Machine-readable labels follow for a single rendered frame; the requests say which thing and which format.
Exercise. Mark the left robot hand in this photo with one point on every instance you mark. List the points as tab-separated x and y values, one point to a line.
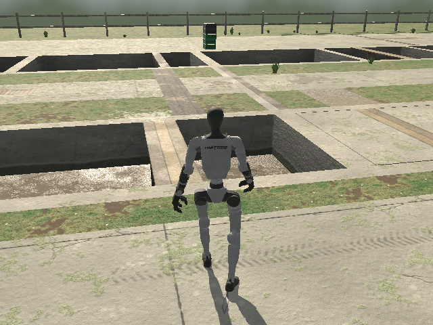
176	202

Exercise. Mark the left robot upper arm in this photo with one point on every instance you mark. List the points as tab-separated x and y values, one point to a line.
191	154

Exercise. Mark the right robot forearm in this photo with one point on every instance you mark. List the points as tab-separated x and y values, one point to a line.
248	175

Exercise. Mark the right robot hand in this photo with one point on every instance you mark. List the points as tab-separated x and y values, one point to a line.
244	182

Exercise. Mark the right robot foot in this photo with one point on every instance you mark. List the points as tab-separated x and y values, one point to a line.
230	286

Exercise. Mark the right robot upper arm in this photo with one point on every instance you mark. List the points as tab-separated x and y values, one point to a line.
236	142

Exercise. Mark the left robot foot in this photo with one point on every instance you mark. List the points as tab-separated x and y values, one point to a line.
207	261

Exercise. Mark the left robot forearm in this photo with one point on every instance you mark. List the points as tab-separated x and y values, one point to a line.
181	183

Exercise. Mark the robot foot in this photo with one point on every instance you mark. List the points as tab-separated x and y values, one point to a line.
207	261
230	286

